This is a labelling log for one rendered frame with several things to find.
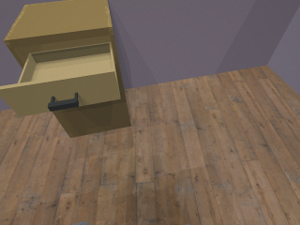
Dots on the cabinet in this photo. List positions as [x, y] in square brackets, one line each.
[65, 24]

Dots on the handle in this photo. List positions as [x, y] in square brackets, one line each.
[63, 104]

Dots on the drawer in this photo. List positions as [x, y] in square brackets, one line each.
[88, 70]

